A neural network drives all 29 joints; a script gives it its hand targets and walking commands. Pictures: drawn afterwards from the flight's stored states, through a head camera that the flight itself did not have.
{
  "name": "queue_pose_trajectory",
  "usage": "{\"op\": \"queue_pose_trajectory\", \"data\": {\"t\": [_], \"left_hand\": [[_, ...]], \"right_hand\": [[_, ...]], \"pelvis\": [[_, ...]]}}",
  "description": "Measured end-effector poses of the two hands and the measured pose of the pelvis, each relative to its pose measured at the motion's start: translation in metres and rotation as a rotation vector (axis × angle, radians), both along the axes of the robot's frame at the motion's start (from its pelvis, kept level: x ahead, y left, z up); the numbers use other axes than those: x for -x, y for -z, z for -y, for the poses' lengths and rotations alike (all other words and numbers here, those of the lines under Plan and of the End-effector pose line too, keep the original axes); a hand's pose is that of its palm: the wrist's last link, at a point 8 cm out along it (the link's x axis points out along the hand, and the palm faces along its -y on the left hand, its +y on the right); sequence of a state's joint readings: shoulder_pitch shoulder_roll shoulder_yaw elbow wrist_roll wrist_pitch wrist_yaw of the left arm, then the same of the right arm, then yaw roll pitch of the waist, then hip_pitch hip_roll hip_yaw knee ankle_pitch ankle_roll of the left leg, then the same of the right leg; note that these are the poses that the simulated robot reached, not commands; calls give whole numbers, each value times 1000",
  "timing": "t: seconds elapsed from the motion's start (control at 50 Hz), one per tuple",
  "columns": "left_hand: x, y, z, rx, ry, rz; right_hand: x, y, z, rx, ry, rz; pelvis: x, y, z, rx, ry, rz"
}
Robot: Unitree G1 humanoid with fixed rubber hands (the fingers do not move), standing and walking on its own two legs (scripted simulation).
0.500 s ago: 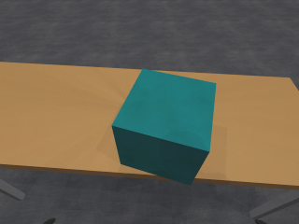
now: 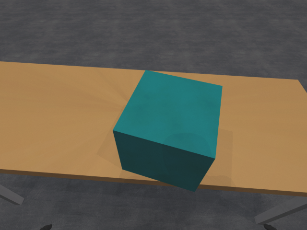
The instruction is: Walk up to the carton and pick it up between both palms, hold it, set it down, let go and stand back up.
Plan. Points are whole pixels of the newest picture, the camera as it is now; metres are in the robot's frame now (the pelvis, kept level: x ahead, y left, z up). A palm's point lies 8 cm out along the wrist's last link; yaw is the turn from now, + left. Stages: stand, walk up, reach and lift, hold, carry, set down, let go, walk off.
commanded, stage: walk up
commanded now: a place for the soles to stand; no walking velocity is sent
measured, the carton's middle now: (169, 129) +0.41 -0.04 -0.01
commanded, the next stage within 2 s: reach and lift in 0.82 s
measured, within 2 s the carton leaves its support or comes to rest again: neither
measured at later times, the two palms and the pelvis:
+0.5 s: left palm out of the picture +0.12 +0.29 -0.11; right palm out of the picture +0.09 -0.35 -0.10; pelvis +0.01 -0.03 +0.00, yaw -1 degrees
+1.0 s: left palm (62, 216) +0.18 +0.27 -0.12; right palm out of the picture +0.12 -0.33 -0.11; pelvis -0.02 -0.02 -0.02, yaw -1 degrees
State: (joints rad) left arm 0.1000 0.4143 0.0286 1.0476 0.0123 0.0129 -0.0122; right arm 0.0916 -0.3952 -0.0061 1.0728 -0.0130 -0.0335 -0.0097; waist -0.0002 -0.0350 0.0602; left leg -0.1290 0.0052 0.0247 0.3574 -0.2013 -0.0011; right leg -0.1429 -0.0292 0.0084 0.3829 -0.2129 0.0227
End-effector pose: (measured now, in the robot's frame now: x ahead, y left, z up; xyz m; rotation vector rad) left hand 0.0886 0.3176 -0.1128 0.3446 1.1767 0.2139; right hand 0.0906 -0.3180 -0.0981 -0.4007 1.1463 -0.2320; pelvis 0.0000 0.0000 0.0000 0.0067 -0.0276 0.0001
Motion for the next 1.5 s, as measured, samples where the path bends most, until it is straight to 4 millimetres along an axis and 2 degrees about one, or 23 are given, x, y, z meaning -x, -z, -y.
{"op": "queue_pose_trajectory", "data": {"t": [0.16, 0.26, 0.38, 0.56, 0.86, 0.9, 0.94, 1.02, 1.08, 1.14, 1.24, 1.32, 1.4, 1.5], "left_hand": [[6, 3, 12, 4, -8, -25], [1, 2, 22, 5, 1, -18], [-15, -3, 31, 2, 18, 21], [-35, -9, 32, -8, 44, 64], [-36, -2, 36, 20, 72, 49], [-43, 1, 34, -6, 65, 11], [-61, 4, 35, -22, 53, 3], [-101, 4, 54, -5, 104, 47], [-116, -3, 68, 31, 142, 101], [-111, -13, 68, 57, 135, 150], [-82, -27, 43, 35, 82, 185], [-61, -29, 29, 37, 46, 185], [-55, -29, 33, 70, 42, 198], [-62, -38, 49, 100, 87, 240]], "right_hand": [[-1, -5, 26, 41, 7, 6], [-5, -4, 35, 39, 8, 16], [-5, 1, 36, 22, 18, 18], [6, 4, 36, 13, 36, 7], [24, -3, 40, 41, 66, 2], [16, -1, 37, 28, 36, 44], [0, 5, 30, 0, 3, 82], [-39, 12, 10, -51, -38, 186], [-54, 5, -2, -62, -45, 271], [-54, -10, -8, -46, -40, 334], [-35, -31, -6, -1, -20, 354], [-22, -39, -11, -1, -16, 356], [-14, -40, -26, -41, -9, 359], [-11, -37, -45, -95, 2, 390]], "pelvis": [[-3, 2, 13, 3, 3, -5], [-6, 3, 20, 3, 6, -5], [-8, 3, 26, 3, 16, -5], [-12, 3, 28, -1, 31, -1], [-9, 3, 25, -2, 59, -2], [-3, 8, 24, -2, 49, -17], [6, 15, 23, 2, 32, -19], [20, 25, 19, 10, 13, -15], [23, 25, 16, 17, 14, 0], [19, 21, 12, 19, 19, 23], [12, 14, 5, 24, 20, 63], [12, 11, 0, 23, 27, 85], [18, 9, -5, 21, 37, 97], [26, 8, -10, 25, 49, 107]]}}
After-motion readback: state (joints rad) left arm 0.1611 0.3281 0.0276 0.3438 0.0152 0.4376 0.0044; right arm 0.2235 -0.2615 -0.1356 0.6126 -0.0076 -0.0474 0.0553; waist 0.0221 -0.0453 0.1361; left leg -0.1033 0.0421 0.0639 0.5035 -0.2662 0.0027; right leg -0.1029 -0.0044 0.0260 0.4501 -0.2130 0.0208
